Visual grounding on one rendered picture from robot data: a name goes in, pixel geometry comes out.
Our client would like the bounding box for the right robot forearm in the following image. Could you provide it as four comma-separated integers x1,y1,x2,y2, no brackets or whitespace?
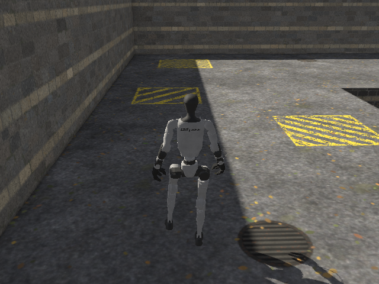
213,143,224,165

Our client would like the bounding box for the robot left hand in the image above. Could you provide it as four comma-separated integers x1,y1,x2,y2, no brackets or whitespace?
152,167,166,181

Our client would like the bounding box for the robot right hand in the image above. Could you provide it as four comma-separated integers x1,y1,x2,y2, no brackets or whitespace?
211,163,225,175

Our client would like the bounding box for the robot left foot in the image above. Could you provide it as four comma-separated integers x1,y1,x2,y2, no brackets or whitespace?
165,219,173,230

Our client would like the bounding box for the right robot upper arm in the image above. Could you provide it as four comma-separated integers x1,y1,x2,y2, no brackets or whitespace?
203,120,219,152

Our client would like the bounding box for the left robot forearm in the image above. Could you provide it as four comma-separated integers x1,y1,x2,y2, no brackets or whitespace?
154,143,167,169

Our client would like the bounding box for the left robot upper arm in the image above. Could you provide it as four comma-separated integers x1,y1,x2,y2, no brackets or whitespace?
161,119,178,152

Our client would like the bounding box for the robot head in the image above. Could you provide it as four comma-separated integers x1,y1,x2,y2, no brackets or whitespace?
181,93,201,122

